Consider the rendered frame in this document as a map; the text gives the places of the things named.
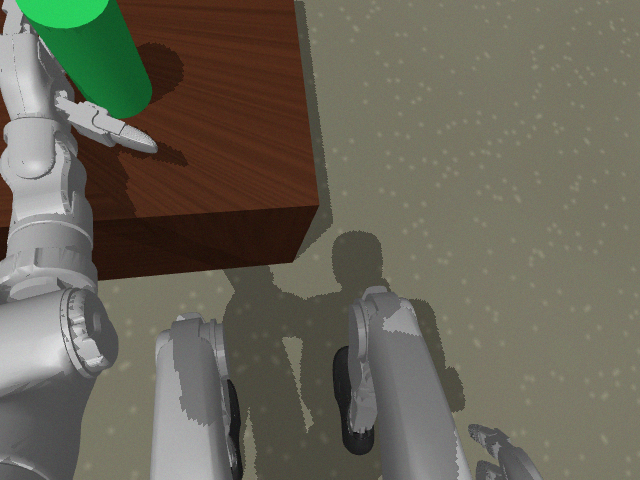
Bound right robot foot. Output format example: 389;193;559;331
333;346;374;455

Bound can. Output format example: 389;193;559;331
16;0;152;119

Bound right robot hand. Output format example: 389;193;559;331
468;424;543;480

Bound left robot hand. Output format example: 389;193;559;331
0;0;158;153

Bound left robot foot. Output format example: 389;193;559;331
227;379;243;480

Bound left robot arm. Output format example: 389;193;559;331
0;117;119;480

